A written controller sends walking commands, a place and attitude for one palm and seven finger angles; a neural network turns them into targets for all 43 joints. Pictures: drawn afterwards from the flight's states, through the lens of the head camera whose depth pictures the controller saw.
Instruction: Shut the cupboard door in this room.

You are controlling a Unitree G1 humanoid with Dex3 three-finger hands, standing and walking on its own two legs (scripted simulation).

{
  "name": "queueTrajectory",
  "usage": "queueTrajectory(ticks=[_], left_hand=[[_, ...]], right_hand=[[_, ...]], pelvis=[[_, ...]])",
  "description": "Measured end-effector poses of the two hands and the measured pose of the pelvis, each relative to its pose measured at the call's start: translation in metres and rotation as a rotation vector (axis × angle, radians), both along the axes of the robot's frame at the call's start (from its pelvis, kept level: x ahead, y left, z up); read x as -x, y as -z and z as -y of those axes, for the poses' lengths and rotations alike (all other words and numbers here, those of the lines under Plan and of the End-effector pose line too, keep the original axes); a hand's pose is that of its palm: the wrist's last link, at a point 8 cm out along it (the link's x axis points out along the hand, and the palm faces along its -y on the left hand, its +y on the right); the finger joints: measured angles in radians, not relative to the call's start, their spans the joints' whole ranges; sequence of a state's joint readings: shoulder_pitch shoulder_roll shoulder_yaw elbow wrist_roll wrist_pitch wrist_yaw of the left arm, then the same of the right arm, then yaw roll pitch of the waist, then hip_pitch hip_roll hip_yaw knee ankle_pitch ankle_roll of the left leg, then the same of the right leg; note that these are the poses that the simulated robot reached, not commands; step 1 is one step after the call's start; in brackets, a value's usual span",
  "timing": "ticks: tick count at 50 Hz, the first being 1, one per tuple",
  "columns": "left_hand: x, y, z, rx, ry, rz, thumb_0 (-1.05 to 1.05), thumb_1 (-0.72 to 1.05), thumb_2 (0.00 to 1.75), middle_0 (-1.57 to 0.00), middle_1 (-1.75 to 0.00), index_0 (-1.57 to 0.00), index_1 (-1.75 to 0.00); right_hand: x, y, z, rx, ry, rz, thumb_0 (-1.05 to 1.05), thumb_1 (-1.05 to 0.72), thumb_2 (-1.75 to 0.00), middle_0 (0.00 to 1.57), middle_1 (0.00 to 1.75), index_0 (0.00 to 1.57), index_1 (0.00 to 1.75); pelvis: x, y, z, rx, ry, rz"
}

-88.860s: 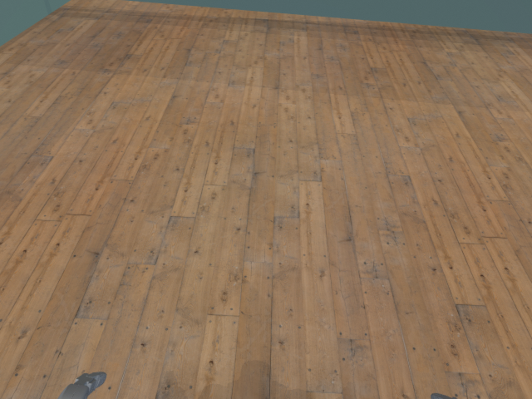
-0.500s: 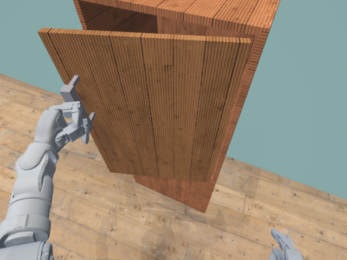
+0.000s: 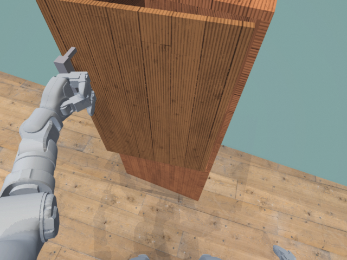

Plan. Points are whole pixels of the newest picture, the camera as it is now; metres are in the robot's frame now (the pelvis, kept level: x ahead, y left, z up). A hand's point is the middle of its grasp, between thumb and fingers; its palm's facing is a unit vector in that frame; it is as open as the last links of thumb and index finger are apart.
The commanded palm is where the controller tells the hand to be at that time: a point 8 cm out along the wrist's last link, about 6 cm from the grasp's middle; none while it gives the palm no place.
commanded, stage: push the door shut along its arc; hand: left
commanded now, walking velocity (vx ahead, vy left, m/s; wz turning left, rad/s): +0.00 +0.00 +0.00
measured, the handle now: (77, 78) +0.52 +0.24 +0.11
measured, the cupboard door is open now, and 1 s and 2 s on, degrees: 8 0 0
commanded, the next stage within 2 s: pull the fist back off the door in 0.88 s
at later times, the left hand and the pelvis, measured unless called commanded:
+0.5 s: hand (113, 80) +0.50 +0.14 +0.12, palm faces -0.33 -0.94 +0.00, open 3.1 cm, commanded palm +0.50 +0.20 +0.12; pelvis +0.01 +0.00 -0.01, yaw -2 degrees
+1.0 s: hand (119, 76) +0.52 +0.13 +0.12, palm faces -0.39 -0.92 -0.02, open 3.1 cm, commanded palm +0.54 +0.16 +0.12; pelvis +0.01 -0.01 -0.02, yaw +0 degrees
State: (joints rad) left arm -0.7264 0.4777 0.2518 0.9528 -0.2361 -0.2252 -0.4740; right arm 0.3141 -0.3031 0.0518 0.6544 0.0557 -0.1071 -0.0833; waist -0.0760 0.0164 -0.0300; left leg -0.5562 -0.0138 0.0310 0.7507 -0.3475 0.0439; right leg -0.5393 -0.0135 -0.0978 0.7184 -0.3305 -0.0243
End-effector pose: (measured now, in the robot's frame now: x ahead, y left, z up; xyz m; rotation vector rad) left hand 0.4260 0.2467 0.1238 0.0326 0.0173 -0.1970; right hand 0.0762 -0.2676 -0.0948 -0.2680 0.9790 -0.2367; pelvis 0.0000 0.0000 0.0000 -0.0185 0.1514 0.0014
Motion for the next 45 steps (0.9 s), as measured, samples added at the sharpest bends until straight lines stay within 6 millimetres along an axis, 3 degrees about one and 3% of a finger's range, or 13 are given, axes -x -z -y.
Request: queueTrajectory(ticks=[22,37,45], left_hand=[[-0.067,0.002,0.041,0.022,0.134,-0.029,0.01,0.9,0.9,-1.3,-1.5,-1.3,-1.5],[-0.091,0.0,0.052,0.007,0.17,-0.047,0.0,0.88,0.91,-1.3,-1.5,-1.3,-1.5],[-0.091,-0.001,0.055,-0.003,0.195,-0.049,0.01,0.9,0.96,-1.3,-1.5,-1.3,-1.5]], right_hand=[[0.051,0.008,0.009,0.018,0.115,-0.156,0.01,-0.9,-0.9,0.2,0.3,0.2,0.3],[0.052,0.012,0.016,0.029,0.125,-0.199,0.0,-0.9,-0.9,0.2,0.3,0.2,0.3],[0.05,0.018,0.019,0.034,0.101,-0.222,0.0,-0.9,-0.9,0.2,0.3,0.2,0.3]], pelvis=[[-0.009,0.007,0.0,0.003,0.031,-0.087],[-0.013,0.012,0.006,0.009,0.026,-0.123],[-0.011,0.016,0.007,0.012,0.013,-0.138]])
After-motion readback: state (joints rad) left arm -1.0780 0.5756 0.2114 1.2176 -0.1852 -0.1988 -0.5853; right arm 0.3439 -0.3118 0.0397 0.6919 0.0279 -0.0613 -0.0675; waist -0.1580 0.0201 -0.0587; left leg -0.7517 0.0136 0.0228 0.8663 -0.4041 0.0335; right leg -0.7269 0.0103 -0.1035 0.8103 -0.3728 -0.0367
